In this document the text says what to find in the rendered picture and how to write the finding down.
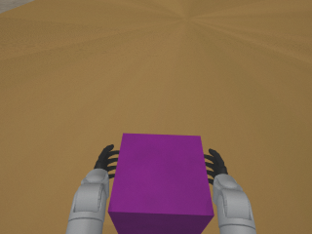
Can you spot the robot right hand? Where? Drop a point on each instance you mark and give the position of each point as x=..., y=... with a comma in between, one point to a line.
x=218, y=165

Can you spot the robot left hand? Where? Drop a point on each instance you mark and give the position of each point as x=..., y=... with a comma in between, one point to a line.
x=103, y=161

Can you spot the right robot forearm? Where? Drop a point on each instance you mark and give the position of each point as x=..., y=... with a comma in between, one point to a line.
x=234, y=209

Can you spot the carton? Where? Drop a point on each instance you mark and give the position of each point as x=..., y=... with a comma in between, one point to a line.
x=160, y=186

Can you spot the left robot forearm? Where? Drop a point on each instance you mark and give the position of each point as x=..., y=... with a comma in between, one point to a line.
x=87, y=213

